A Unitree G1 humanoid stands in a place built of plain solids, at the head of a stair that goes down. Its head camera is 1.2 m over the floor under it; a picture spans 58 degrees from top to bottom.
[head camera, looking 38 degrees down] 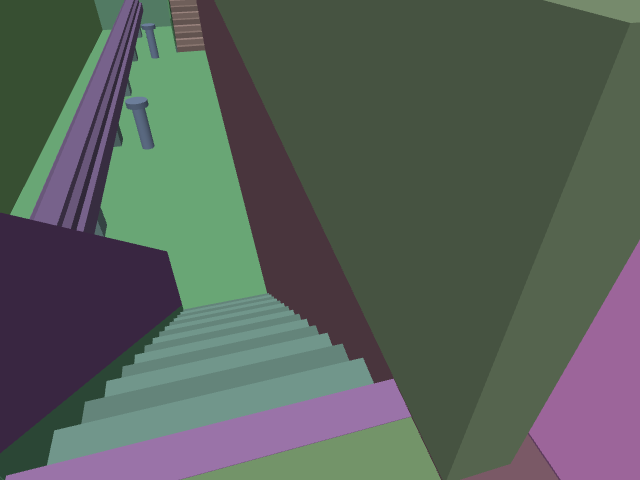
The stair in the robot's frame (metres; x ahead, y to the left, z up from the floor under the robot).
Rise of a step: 0.21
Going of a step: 0.24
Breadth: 1.11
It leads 16 degrees to the left of straight ahead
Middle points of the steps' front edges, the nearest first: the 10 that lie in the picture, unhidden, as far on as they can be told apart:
0.67 0.30 0.00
0.91 0.37 -0.21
1.14 0.43 -0.41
1.38 0.50 -0.62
1.61 0.56 -0.83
1.85 0.63 -1.04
2.08 0.69 -1.24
2.32 0.76 -1.45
2.55 0.82 -1.66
2.78 0.89 -1.86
